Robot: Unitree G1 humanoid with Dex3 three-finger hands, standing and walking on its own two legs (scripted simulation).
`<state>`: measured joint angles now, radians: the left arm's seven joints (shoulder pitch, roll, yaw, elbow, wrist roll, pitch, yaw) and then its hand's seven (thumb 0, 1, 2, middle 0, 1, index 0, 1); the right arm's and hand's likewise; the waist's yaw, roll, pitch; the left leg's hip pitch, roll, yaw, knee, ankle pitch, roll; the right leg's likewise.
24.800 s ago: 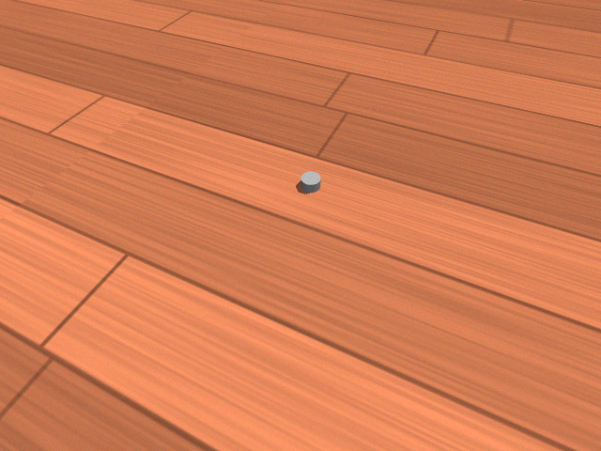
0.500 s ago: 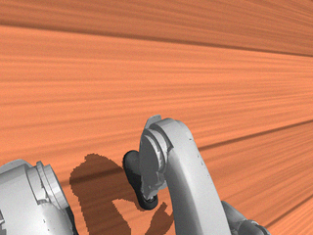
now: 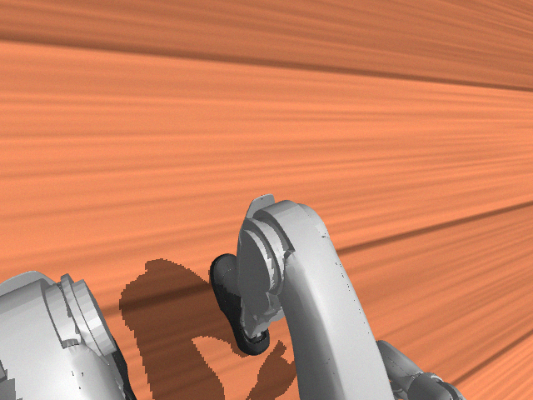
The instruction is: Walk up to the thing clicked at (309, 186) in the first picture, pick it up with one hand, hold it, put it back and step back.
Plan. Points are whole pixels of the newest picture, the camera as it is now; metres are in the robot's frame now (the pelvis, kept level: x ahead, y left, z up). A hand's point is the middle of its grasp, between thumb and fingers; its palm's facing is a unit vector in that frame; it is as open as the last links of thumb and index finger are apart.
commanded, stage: open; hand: left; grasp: from above
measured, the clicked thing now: out of the picture +0.44 +0.35 -0.27
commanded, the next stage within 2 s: withdraw in 0.10 s
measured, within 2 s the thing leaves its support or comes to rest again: rests again in 0.38 s
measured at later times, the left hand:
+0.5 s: hand out of the picture +0.46 +0.36 -0.20, palm faces -0.31 -0.12 -0.94, open 14.1 cm
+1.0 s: hand out of the picture +0.42 +0.35 -0.11, palm faces -0.49 -0.11 -0.86, open 14.0 cm
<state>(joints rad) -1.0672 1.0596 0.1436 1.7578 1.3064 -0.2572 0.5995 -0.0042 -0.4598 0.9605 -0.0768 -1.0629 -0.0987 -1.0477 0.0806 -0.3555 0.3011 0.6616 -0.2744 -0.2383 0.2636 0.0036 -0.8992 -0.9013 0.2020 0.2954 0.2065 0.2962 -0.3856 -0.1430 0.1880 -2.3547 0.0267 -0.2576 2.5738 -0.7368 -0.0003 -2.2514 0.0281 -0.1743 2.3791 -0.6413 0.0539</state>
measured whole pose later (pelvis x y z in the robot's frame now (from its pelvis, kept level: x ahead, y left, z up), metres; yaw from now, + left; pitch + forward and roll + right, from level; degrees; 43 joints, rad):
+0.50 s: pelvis +0.01 +0.00 +0.01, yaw +1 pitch +32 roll -14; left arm -0.95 0.92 0.18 1.44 1.27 -0.19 0.54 0.00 -0.51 0.97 -0.08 -1.01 -0.09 -1.01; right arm 0.15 -0.34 0.19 0.69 -0.23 -0.21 0.28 0.00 -0.91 -0.90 0.20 0.30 0.21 0.30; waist -0.32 -0.08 0.06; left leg -2.37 0.02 -0.23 2.53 -0.74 0.00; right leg -2.27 0.01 -0.16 2.36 -0.66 0.04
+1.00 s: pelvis -0.01 -0.01 +0.04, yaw +6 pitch +32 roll -9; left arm -1.04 0.83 0.03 1.47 1.25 -0.26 0.26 0.00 -0.51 1.02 -0.08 -1.02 -0.08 -1.03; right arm 0.14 -0.33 0.12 0.67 -0.13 -0.03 0.13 0.00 -0.91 -0.90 0.20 0.29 0.21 0.30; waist -0.27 -0.02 -0.02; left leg -2.29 0.01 -0.14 2.37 -0.65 0.00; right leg -2.22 -0.01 -0.09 2.26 -0.61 0.03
